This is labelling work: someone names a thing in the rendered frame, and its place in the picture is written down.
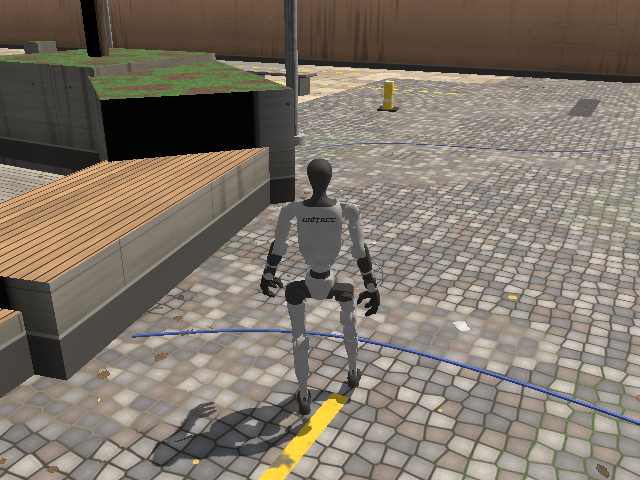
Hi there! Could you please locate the left robot forearm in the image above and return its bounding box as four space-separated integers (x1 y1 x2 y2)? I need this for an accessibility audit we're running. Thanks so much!
263 240 282 280

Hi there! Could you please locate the right robot shin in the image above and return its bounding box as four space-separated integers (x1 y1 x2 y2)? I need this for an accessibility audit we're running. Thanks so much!
343 309 358 375

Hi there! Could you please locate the left robot foot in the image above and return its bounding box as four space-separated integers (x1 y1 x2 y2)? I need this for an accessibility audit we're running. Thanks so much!
297 389 311 415

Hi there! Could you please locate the robot left hand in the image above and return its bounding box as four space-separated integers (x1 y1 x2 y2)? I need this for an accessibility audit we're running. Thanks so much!
260 275 283 298

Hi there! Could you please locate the right robot upper arm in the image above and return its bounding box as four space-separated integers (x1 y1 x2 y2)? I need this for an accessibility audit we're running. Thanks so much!
340 202 366 259

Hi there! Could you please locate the robot right hand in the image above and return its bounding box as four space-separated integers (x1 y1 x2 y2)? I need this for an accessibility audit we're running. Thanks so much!
357 289 380 317

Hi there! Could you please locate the left robot upper arm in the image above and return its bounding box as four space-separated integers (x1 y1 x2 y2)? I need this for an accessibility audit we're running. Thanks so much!
271 202 299 256

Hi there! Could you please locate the right robot forearm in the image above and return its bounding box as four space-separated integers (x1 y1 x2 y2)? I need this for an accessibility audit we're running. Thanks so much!
357 243 378 293

